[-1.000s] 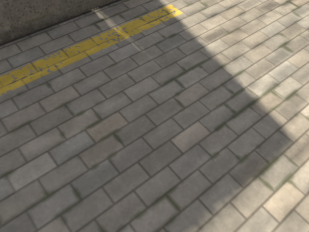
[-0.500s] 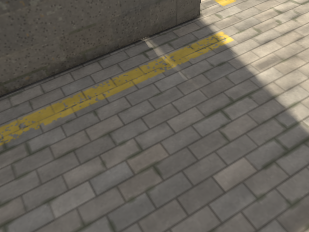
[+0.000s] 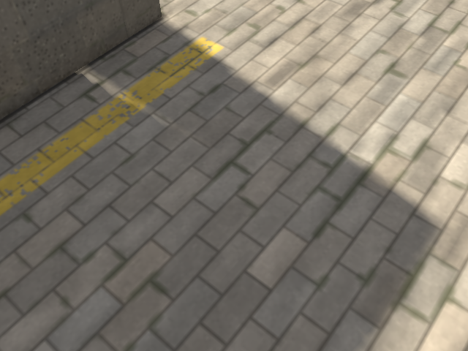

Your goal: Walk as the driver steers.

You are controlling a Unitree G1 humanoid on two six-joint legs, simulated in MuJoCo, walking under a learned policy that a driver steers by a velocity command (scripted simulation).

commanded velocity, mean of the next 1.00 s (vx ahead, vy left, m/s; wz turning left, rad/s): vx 0.01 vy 0.00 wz -0.59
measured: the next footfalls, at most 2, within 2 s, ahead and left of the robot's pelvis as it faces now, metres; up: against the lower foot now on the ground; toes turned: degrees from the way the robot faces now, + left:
right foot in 0.10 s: +0.06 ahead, -0.13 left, +0.00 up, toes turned -6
left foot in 0.56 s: +0.11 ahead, +0.09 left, +0.00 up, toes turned -25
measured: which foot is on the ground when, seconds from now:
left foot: down 0.00-0.10, up 0.12-0.54, down 0.56-0.98, up 1.00-1.00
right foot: up 0.00-0.08, down 0.10-0.56, up 0.58-0.96, down 0.98-1.00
